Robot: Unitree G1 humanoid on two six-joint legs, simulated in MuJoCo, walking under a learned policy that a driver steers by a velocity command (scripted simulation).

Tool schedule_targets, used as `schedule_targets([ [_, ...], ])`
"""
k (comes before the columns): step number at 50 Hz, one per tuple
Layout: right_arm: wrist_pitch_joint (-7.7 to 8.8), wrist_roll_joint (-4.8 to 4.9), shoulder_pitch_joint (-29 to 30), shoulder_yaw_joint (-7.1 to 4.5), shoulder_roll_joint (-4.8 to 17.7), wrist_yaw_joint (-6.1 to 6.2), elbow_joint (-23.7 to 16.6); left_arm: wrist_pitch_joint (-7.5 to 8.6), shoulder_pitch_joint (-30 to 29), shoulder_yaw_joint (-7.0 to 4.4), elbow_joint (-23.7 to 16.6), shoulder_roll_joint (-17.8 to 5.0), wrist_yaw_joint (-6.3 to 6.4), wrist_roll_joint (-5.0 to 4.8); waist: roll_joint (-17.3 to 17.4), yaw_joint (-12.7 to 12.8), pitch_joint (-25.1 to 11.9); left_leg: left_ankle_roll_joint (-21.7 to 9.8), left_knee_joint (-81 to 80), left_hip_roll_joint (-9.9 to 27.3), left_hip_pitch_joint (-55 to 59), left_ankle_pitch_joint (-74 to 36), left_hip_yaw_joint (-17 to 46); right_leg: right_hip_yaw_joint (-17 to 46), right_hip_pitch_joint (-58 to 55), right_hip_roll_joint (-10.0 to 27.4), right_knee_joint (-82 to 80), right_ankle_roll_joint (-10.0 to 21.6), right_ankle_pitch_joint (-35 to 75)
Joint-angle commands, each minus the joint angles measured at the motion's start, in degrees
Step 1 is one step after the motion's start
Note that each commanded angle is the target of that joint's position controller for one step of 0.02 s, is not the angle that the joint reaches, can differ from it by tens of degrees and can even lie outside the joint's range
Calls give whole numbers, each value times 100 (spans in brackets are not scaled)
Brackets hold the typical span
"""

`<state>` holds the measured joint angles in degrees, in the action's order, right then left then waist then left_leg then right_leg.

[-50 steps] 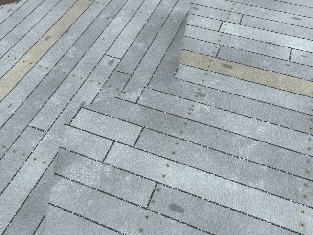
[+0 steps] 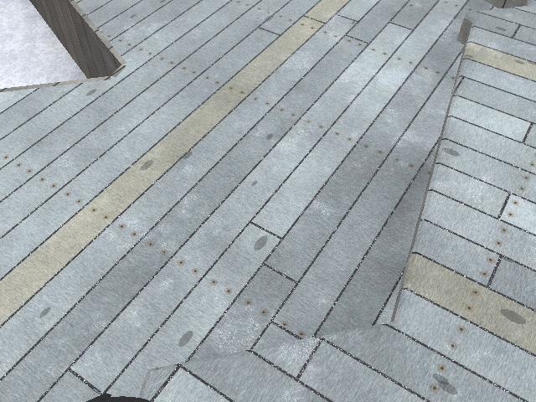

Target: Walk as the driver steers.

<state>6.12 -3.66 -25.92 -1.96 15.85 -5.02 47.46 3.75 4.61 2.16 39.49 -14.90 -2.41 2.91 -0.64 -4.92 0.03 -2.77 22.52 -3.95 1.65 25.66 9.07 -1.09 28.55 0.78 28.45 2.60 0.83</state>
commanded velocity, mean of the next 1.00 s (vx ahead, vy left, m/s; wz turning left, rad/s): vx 0.10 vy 0.00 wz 0.03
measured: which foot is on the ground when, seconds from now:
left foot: down 0.00-0.02, up 0.04-0.30, down 0.32-1.00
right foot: down 0.00-1.00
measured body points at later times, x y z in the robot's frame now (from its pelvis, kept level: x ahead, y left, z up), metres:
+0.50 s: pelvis +0.13 -0.03 +0.01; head +0.16 -0.03 +0.46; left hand +0.31 +0.22 -0.08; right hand +0.25 -0.29 -0.10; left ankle +0.16 +0.11 -0.73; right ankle +0.13 -0.12 -0.73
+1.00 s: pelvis +0.15 -0.03 +0.01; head +0.17 -0.03 +0.46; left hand +0.30 +0.24 -0.09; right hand +0.30 -0.30 -0.10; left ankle +0.16 +0.11 -0.73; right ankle +0.13 -0.12 -0.73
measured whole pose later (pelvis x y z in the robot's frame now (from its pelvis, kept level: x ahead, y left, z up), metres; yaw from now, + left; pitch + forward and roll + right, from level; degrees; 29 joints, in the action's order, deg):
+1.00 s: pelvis +0.15 -0.03 +0.01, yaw +0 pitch +0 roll +0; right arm 3.1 0.1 -5.7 -1.9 16.5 -2.1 49.6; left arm 5.1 11.2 -4.2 42.9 -17.2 -5.2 0.1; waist 0.0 -1.2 2.0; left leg 2.5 30.4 3.7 -14.9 14.9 -2.4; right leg -3.7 11.4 -1.2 30.7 2.8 -18.9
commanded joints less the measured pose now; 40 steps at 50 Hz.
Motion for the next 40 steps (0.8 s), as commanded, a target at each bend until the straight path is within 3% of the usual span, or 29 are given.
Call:
schedule_targets([
  [1,162,-74,-517,2,298,88,-402,262,1565,-405,-7,-1363,28,-126,-943,701,-2513,275,2587,-78,-2399,-3318,-103,1533,-5387,1397,413,1980,3400],
  [2,189,20,-680,1,364,49,-340,148,2625,-374,234,-1085,-10,-3,-1366,1142,-3253,564,4562,-575,-3600,1065,-391,3458,-6531,2593,-238,2708,3460],
  [3,117,153,208,-137,630,74,-577,216,2806,-481,445,-1139,38,49,-411,1354,-1892,398,5294,-193,-4130,883,-58,3083,-5323,2401,-615,1999,2588],
  [4,63,150,652,-143,556,224,-677,273,2066,-532,416,-1177,78,-62,-337,994,-703,354,5251,292,-4238,531,-221,2143,-3881,2123,-817,1606,2422],
  [5,5,30,423,-125,582,324,-597,243,1285,-428,227,-798,103,-108,-160,588,-600,382,4772,666,-3745,293,-221,1687,-2990,1911,-1045,1545,3140],
  [6,-1,-102,358,-46,400,358,-598,244,785,-357,102,-480,104,-173,-417,323,-637,501,4440,857,-3490,359,-261,1349,-2720,1851,-990,1592,4177],
  [7,-35,-169,349,39,236,338,-586,265,505,-318,-30,-299,119,-178,-357,177,-725,631,4029,1020,-3167,469,-375,1069,-2423,1651,-1099,1455,4144],
  [8,-85,-136,236,51,160,311,-509,316,285,-342,-105,-309,98,-190,-253,33,-785,753,3537,1093,-2778,358,-454,755,-2114,1377,-1173,1263,3795],
  [9,-115,-17,21,29,175,236,-345,387,-32,-430,-224,-532,66,-170,-214,-134,-780,894,2981,1045,-2264,-170,-741,294,-1582,1040,-1166,1096,3596],
  [10,-154,92,-87,3,255,144,-227,433,-250,-543,-302,-824,-9,-178,-260,-198,-707,1033,2467,938,-1770,-774,-1046,-115,-1032,750,-1124,1013,3584],
  [11,-195,149,-1,19,259,54,-197,447,-339,-614,-323,-972,-88,-156,-306,-161,-645,1130,2140,834,-1526,-1262,-1190,-221,-730,648,-1005,961,3459],
  [13,-173,217,34,21,328,0,-209,431,-303,-648,-274,-986,-210,-133,-191,-185,-607,1046,1601,781,-1221,-2125,-1132,3,-515,820,-660,912,2888],
  [14,-100,246,16,-15,445,36,-222,411,-273,-631,-235,-906,-281,-170,-129,-236,-593,931,1310,808,-1089,-2511,-1067,175,-495,918,-482,869,2429],
  [16,36,302,376,-70,661,200,-367,348,43,-529,-64,-526,-420,-299,-15,-117,-588,544,695,1040,-1255,-3433,-818,516,-902,893,-250,579,1143],
  [17,56,387,1130,-68,877,242,-623,295,611,-541,-38,-431,-402,-344,250,467,-640,131,454,1298,-1563,-3879,-570,386,-1363,544,-306,270,-7],
  [18,-19,421,1837,-15,774,195,-808,255,1215,-637,80,-671,-290,-327,219,908,-701,-130,486,1339,-1896,-2942,-450,323,-1849,353,-451,55,-429],
  [19,-84,366,1744,-43,748,212,-774,240,932,-702,4,-923,-254,-296,77,706,-589,41,449,1154,-2230,-2115,-651,429,-1989,448,-419,185,-571],
  [20,-126,352,1630,-76,757,252,-679,248,601,-709,-110,-894,-254,-276,102,582,-491,227,391,1026,-2261,-1806,-721,573,-1960,589,-484,346,-672],
  [21,-169,350,1630,-65,678,269,-660,260,399,-674,-147,-797,-284,-327,107,480,-427,322,303,1002,-2085,-1750,-694,546,-1765,556,-562,376,-955],
  [23,-202,359,1603,-65,640,265,-629,289,304,-627,-188,-662,-327,-361,105,371,-477,291,388,1005,-1647,-2124,-740,392,-1552,372,-561,281,-782],
  [27,-157,363,1640,-74,667,244,-572,272,380,-726,-230,-826,-280,-302,181,365,-645,279,538,952,-1551,-2652,-868,215,-1841,279,-241,208,333],
  [40,-199,375,2096,-142,781,275,-372,230,469,-808,-162,-927,-261,-290,138,342,-344,387,595,891,-1441,-2173,-962,237,-1629,236,-256,104,-241],
])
